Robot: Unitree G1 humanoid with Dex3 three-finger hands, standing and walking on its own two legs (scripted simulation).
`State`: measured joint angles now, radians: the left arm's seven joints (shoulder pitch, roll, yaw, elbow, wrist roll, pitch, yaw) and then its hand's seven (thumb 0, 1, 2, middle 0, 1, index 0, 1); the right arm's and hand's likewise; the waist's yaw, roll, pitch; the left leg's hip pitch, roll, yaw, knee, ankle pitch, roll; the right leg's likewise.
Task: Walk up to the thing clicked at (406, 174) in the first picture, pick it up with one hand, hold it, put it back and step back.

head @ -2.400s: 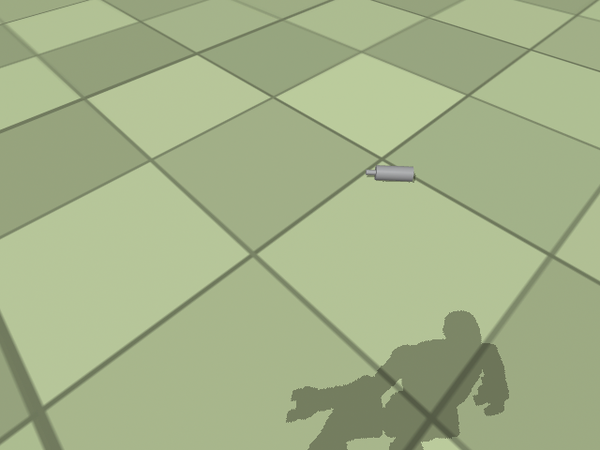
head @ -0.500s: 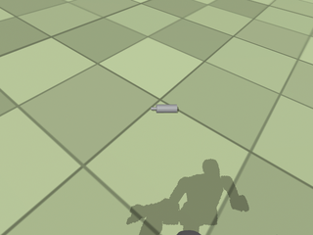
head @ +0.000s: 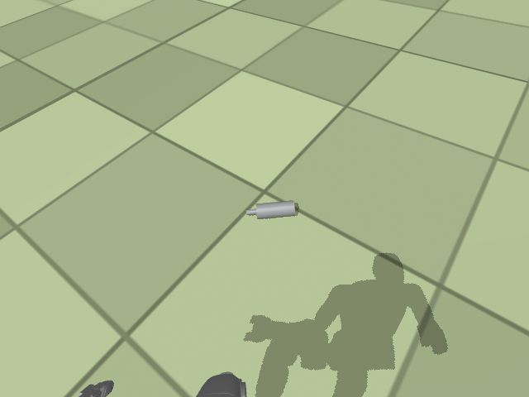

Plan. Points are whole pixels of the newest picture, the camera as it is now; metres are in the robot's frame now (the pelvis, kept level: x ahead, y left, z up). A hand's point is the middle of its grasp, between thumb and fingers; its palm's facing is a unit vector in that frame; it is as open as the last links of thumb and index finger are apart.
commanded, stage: walk up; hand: left
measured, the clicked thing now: (270, 210) +0.99 +0.05 -0.73
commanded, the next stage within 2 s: none
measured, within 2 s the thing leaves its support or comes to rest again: neither
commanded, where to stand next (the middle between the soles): +0.54 -0.15 m, yaw +4 degrees
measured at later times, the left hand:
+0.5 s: hand (169, 320) +0.27 +0.22 -0.14, palm faces -0.07 -0.94 -0.33, open 7.4 cm
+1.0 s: hand (219, 272) +0.38 +0.14 -0.15, palm faces +0.04 -0.94 -0.35, open 7.4 cm
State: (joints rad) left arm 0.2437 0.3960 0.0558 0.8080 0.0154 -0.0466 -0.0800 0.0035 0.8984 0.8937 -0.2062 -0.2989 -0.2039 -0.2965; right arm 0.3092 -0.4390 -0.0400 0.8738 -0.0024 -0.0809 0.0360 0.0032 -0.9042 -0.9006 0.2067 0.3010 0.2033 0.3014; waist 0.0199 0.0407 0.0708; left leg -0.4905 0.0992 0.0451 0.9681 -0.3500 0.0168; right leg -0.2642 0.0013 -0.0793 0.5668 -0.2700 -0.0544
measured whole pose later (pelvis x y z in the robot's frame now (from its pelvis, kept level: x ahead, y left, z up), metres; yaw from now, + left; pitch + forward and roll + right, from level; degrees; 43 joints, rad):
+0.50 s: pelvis +0.20 -0.05 +0.00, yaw +0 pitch -2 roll +1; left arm 0.26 0.45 0.08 0.86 0.02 0.00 -0.11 0.01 0.90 0.89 -0.20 -0.30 -0.20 -0.30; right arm 0.38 -0.45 -0.04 0.84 -0.01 -0.11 0.03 0.00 -0.90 -0.90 0.21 0.30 0.21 0.30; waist -0.01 -0.06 0.07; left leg -0.17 0.09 0.10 0.54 -0.32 -0.03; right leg -0.51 -0.12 0.02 0.75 -0.23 -0.01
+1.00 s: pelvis +0.38 -0.14 +0.00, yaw +3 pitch -2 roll -1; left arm 0.38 0.42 0.05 0.83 0.02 -0.04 -0.06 0.01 0.90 0.89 -0.21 -0.30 -0.20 -0.30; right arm 0.30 -0.40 -0.04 0.87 -0.01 -0.07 0.05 0.00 -0.90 -0.90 0.21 0.30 0.20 0.30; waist 0.06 -0.01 0.07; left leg -0.42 0.04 0.08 0.62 -0.20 0.03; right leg -0.15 0.00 -0.15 0.57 -0.40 -0.04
